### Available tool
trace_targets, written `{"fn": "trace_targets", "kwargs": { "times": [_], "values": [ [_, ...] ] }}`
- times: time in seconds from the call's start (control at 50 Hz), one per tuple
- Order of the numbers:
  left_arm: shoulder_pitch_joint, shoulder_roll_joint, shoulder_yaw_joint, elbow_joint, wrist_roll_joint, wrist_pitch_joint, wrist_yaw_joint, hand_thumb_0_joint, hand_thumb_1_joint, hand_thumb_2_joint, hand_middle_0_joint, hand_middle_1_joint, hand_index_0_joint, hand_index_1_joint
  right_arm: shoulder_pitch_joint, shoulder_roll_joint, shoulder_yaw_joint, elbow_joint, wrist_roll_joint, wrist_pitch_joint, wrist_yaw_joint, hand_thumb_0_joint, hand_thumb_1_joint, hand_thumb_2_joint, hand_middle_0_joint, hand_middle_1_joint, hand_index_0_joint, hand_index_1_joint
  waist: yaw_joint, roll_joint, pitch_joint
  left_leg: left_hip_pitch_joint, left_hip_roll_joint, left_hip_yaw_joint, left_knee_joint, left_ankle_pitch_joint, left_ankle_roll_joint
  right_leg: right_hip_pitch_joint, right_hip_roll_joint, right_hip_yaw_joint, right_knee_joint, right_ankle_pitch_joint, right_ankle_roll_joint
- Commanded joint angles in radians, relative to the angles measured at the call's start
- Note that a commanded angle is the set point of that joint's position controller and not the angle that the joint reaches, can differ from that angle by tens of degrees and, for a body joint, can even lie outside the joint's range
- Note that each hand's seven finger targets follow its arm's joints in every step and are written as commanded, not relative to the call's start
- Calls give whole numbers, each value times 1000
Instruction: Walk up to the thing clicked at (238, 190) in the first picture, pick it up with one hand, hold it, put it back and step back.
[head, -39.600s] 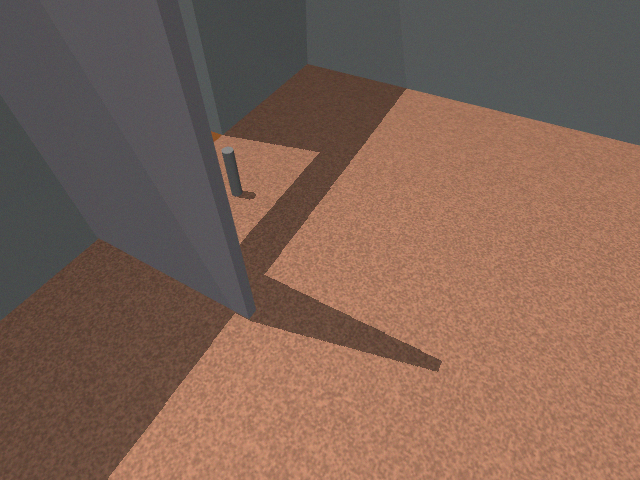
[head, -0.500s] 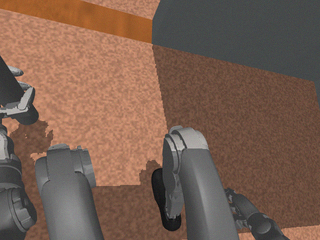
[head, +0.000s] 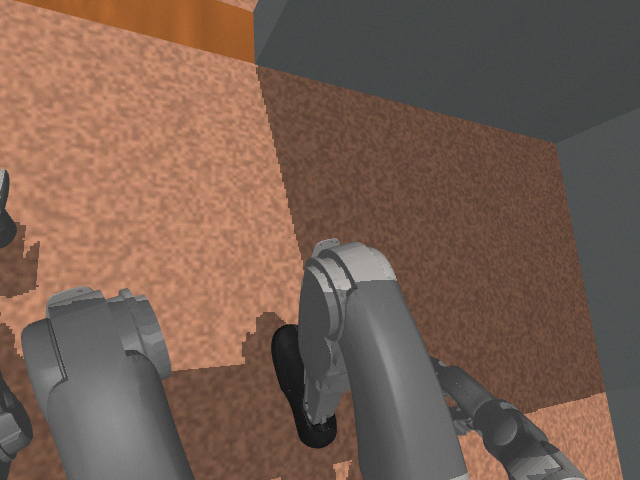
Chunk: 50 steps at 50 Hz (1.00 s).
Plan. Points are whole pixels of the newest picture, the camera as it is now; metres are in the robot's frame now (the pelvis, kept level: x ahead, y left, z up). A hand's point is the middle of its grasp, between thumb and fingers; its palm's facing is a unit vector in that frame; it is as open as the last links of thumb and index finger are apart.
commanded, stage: lower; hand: left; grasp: from the side
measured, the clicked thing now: out of the picture +0.44 +0.29 -0.14
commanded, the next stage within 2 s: loosen in 0.58 s
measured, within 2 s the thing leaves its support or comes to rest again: rests again in 1.08 s
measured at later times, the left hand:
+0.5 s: hand out of the picture +0.45 +0.28 -0.15, palm faces +0.30 -0.95 -0.01, open 7.0 cm
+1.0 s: hand out of the picture +0.45 +0.28 -0.16, palm faces +0.31 -0.95 +0.02, open 8.3 cm
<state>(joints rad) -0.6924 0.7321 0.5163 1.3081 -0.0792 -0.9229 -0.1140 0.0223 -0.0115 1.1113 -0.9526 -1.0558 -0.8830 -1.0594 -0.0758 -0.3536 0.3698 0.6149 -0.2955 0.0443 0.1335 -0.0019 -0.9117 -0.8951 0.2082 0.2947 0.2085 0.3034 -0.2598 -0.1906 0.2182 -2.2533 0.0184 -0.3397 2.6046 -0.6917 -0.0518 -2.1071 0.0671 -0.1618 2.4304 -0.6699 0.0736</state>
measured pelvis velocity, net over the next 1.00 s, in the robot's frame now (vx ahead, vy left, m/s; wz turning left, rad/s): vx -0.01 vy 0.01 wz -0.05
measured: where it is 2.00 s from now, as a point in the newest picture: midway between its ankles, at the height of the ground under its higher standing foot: (230, 441)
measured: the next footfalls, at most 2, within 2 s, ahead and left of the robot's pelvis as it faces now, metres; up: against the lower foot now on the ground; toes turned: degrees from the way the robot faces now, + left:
none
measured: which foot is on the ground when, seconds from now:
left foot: down 0.00-1.00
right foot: down 0.00-1.00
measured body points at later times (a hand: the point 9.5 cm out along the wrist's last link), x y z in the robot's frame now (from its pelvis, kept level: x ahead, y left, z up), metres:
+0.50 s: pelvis -0.01 +0.01 +0.00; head +0.23 +0.17 +0.34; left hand +0.43 +0.33 -0.15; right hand +0.14 -0.25 -0.05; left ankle +0.08 +0.14 -0.26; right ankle +0.12 -0.13 -0.26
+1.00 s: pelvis -0.01 +0.01 +0.00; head +0.23 +0.19 +0.33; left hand +0.43 +0.33 -0.15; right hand +0.14 -0.24 -0.04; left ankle +0.08 +0.14 -0.26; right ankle +0.12 -0.13 -0.26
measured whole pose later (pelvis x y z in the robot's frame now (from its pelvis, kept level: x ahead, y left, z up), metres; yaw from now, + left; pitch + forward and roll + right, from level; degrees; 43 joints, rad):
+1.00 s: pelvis -0.01 +0.01 +0.00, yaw -3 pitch +14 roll -17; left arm -0.71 0.82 0.48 1.39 -0.07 -1.03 -0.03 0.01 0.00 0.70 -0.89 -0.82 -0.85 -0.81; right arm -0.14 -0.35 0.48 0.57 -0.35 0.05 0.14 0.00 -0.91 -0.89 0.21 0.30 0.21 0.30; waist -0.27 -0.26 0.28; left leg -2.23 0.03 -0.40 2.64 -0.70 -0.03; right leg -2.06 0.09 -0.21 2.41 -0.65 0.08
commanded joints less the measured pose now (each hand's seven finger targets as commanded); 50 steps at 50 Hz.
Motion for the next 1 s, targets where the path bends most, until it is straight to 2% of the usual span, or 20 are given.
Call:
{"fn": "trace_targets", "kwargs": {
  "times": [0.0,0.04,0.08,0.22,0.26,0.3,0.36,0.44,0.48,0.52,0.54,0.66,0.68,0.7,0.8,0.84,0.9,0.92,0.94,0.98],
  "values": [
    [-283,215,8,-178,-2,-110,9,0,509,1237,-1307,-1396,-1330,-1376,60,-329,-90,-25,-7,2,-13,0,-899,-899,200,300,200,300,-68,508,-622,437,48,126,-295,124,24,284,24,-129,-191,208,-84],
    [-287,201,-5,-171,2,-116,13,0,491,1247,-1307,-1395,-1327,-1379,54,-329,-84,-23,-13,1,-14,0,-899,-899,200,300,200,300,-78,504,-620,445,50,121,-289,132,24,282,26,-131,-188,221,-84],
    [-283,218,8,-170,0,-122,21,0,510,1250,-1315,-1397,-1335,-1381,61,-335,-77,-27,-16,3,-14,0,-899,-899,200,300,200,300,-80,512,-630,459,51,114,-290,149,21,299,27,-137,-186,235,-82],
    [-279,232,-8,-127,14,-134,46,0,498,1272,-1327,-1411,-1345,-1398,31,-337,-55,-37,-26,4,-12,0,-896,-899,200,300,200,300,-88,509,-580,439,54,106,-287,126,23,290,33,-144,-188,220,-81],
    [-296,230,-10,-137,6,-141,50,0,524,1271,-1324,-1404,-1342,-1390,28,-341,-51,-43,-28,3,-12,0,-891,-898,200,300,200,300,-98,498,-579,433,54,103,-282,116,26,294,35,-149,-193,218,-77],
    [-290,245,-6,-133,6,-144,56,0,509,1253,-1317,-1392,-1335,-1378,16,-335,-46,-44,-29,2,-11,0,-895,-899,200,300,200,300,-87,490,-580,409,51,109,-272,103,31,305,38,-144,-198,212,-78],
    [-272,228,-20,-115,12,-146,61,0,524,1260,-1302,-1383,-1317,-1372,15,-337,-40,-45,-33,3,-11,0,-890,-898,200,300,200,300,-93,497,-576,439,57,96,-283,131,24,297,41,-155,-189,228,-80],
    [-280,257,-20,-114,20,-151,70,0,515,1249,-1300,-1377,-1317,-1364,7,-341,-33,-44,-35,5,-13,0,-893,-899,200,300,200,300,-93,510,-563,427,57,94,-277,122,26,300,43,-157,-189,226,-80],
    [-287,245,-23,-113,19,-156,75,0,538,1268,-1307,-1385,-1323,-1373,8,-345,-31,-47,-38,5,-12,0,-887,-897,200,300,200,300,-107,514,-555,447,59,84,-287,125,21,293,43,-168,-185,228,-78],
    [-284,262,-14,-113,21,-161,82,0,541,1264,-1317,-1387,-1332,-1376,-1,-348,-30,-49,-40,6,-11,0,-888,-897,200,300,200,300,-96,518,-547,447,61,82,-286,118,21,285,45,-165,-183,219,-80],
    [-284,242,-29,-100,21,-162,81,0,551,1281,-1319,-1398,-1336,-1385,1,-348,-27,-52,-41,5,-9,0,-884,-897,200,300,200,300,-111,511,-548,454,62,75,-289,122,19,288,45,-173,-183,221,-78],
    [-293,260,-25,-94,20,-179,89,0,559,1266,-1331,-1388,-1346,-1376,-11,-352,-18,-51,-47,5,-10,0,-887,-897,200,300,200,300,-112,527,-533,457,64,66,-291,119,17,282,48,-176,-179,222,-78],
    [-275,262,-24,-93,21,-180,90,0,547,1186,-1346,-1332,-1364,-1317,-11,-350,-16,-51,-50,6,-10,0,-894,-894,201,300,200,300,-105,521,-550,466,64,70,-282,134,18,300,50,-173,-183,236,-77],
    [-296,253,-38,-98,23,-181,91,0,467,1106,-1276,-1252,-1301,-1237,-12,-350,-15,-51,-51,6,-10,0,-902,-890,201,300,200,300,-118,521,-542,459,64,68,-280,130,19,296,50,-175,-183,234,-76],
    [-296,249,-20,-100,0,-191,90,0,246,708,-1065,-939,-1084,-914,-15,-352,-13,-56,-48,3,-10,0,-906,-891,201,300,200,300,-115,510,-536,454,65,63,-285,119,19,296,52,-179,-186,226,-76],
    [-298,251,-25,-99,3,-192,86,0,135,608,-1004,-855,-1022,-830,-25,-352,-13,-55,-49,3,-10,0,-911,-892,201,300,200,300,-110,518,-525,458,67,60,-289,114,17,282,52,-180,-181,222,-76],
    [-279,242,-40,-78,7,-186,80,0,-60,478,-764,-632,-782,-622,-25,-349,-13,-52,-51,6,-12,0,-906,-896,201,300,200,300,-114,510,-514,439,66,68,-281,114,21,289,54,-176,-189,224,-77],
    [-285,239,-41,-72,6,-184,78,0,-83,448,-731,-602,-737,-591,-23,-349,-11,-54,-50,7,-13,0,-906,-896,201,300,200,300,-119,499,-509,431,65,66,-281,107,23,291,54,-179,-193,220,-75],
    [-256,249,-25,-69,3,-178,80,0,-124,416,-694,-562,-697,-554,-14,-346,-10,-55,-50,7,-13,0,-906,-896,201,301,200,301,-104,489,-533,435,64,71,-277,118,25,313,56,-173,-200,229,-75],
    [-267,240,-39,-63,2,-175,76,0,-206,352,-616,-482,-617,-476,-21,-348,-11,-58,-49,9,-13,0,-910,-898,201,301,201,301,-109,489,-520,431,64,69,-283,111,24,297,56,-177,-199,220,-77]
  ]
}}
